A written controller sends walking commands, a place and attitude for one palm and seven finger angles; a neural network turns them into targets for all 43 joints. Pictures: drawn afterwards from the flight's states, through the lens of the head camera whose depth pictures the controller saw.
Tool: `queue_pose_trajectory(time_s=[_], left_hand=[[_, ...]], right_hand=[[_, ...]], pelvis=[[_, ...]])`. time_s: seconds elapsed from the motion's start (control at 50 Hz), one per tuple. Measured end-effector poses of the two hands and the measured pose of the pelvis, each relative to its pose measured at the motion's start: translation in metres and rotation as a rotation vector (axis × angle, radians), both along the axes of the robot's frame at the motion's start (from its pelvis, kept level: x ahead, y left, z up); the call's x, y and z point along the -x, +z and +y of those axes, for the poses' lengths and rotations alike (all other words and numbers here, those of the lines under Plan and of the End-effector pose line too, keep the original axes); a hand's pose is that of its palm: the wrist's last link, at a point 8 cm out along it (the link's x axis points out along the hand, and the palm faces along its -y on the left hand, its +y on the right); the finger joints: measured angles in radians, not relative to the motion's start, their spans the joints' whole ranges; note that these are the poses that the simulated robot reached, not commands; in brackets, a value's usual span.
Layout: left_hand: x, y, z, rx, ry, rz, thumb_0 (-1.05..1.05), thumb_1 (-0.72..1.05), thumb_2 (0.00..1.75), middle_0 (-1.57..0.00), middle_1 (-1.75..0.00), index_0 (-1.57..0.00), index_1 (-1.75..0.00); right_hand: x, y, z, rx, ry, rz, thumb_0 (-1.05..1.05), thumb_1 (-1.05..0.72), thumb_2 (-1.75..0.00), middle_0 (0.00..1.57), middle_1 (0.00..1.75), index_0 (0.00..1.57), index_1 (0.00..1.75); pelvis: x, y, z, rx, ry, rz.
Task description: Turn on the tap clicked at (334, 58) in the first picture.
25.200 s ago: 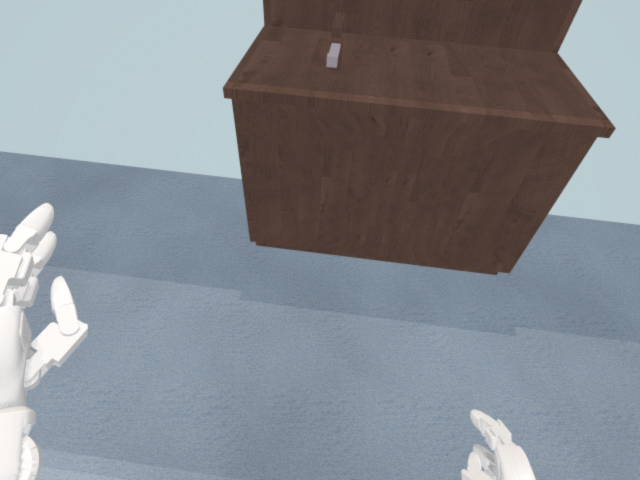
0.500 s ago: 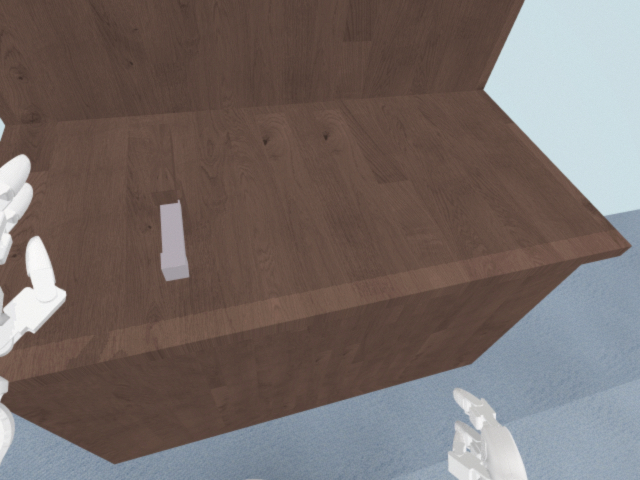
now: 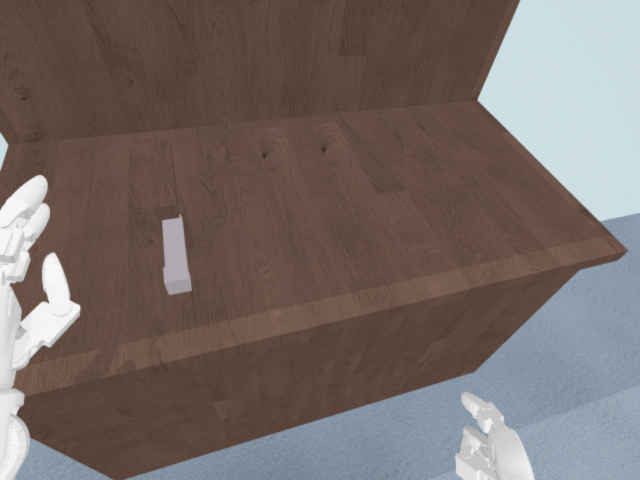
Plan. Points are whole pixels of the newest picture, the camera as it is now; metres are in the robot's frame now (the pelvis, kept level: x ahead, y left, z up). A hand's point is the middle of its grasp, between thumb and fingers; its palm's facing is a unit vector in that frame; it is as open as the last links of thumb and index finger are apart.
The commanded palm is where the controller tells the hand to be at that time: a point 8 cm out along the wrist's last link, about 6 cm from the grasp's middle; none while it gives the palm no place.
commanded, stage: look again from close up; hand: left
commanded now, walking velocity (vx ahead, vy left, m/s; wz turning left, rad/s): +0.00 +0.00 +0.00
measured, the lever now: (177, 279) +0.33 +0.22 +0.05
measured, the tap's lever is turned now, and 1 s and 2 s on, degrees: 0 0 0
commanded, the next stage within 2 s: shuffle to correct the standing spot in 0.20 s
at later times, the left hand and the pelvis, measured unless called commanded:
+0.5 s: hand (114, 314) +0.22 +0.22 +0.16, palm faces +0.39 -0.85 -0.35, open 7.4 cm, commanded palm +0.16 +0.25 +0.17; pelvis +0.00 -0.03 +0.00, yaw +0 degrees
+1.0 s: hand (196, 310) +0.23 +0.15 +0.16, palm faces +0.32 -0.87 -0.39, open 7.4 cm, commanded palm +0.17 +0.19 +0.17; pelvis +0.01 -0.09 +0.00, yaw -1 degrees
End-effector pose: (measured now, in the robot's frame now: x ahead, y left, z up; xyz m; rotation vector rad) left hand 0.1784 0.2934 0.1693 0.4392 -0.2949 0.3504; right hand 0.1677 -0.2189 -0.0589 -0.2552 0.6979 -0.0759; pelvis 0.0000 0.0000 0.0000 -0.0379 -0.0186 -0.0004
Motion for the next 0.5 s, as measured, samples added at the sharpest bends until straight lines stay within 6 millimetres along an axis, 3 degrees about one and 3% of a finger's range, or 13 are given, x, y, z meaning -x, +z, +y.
queue_pose_trajectory(time_s=[0.5], left_hand=[[0.0,-0.001,-0.035,0.032,0.015,0.034,0.02,0.89,0.9,-0.21,-0.3,-0.21,-0.3]], right_hand=[[-0.003,-0.002,-0.03,-0.03,-0.012,-0.009,0.01,-0.9,-0.9,0.2,0.3,0.21,0.3]], pelvis=[[0.0,0.003,-0.034,-0.013,0.002,0.003]])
